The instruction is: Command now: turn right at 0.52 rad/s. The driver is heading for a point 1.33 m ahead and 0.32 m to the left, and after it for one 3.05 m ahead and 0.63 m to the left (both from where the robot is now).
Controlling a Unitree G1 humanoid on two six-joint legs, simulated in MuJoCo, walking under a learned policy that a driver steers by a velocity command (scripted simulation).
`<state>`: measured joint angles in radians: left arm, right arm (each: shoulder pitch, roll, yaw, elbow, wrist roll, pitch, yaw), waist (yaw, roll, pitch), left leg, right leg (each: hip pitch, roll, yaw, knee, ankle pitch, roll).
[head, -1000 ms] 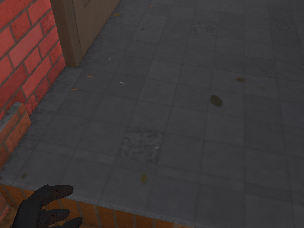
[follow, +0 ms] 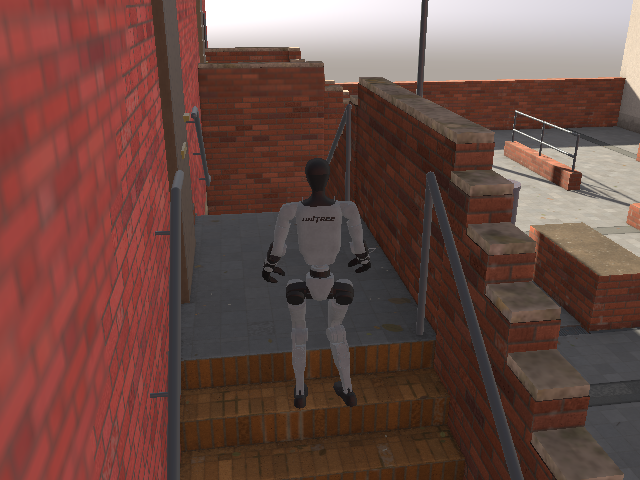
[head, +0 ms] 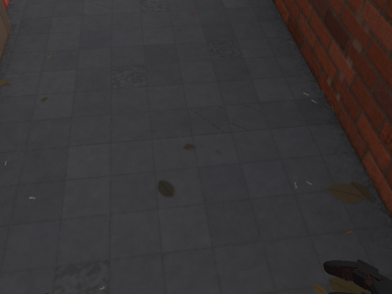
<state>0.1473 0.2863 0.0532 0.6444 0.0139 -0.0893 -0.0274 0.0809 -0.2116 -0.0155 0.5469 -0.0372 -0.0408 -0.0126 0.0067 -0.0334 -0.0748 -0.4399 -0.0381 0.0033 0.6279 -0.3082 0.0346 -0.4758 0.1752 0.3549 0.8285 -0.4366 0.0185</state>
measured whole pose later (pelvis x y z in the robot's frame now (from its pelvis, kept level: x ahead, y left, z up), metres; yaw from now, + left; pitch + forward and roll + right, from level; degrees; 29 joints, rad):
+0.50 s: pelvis +0.05 -0.02 +0.00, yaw +4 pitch +6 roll +0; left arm 0.11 0.25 0.02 0.60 0.02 -0.08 0.03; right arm 0.19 -0.22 -0.04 0.69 -0.02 -0.08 0.04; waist -0.01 -0.03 -0.06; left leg -0.40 -0.03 -0.08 0.69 -0.39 0.04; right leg -0.42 -0.02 -0.04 0.67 -0.36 -0.06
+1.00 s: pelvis +0.11 +0.06 -0.01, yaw +29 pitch +4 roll +1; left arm 0.25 0.31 0.05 0.77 0.01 -0.01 -0.02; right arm 0.24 -0.22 -0.06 0.69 -0.02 -0.01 0.03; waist -0.02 -0.03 -0.07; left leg -0.30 -0.03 0.05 0.67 -0.45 0.10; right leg -0.31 -0.25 -0.17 1.00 -0.42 0.04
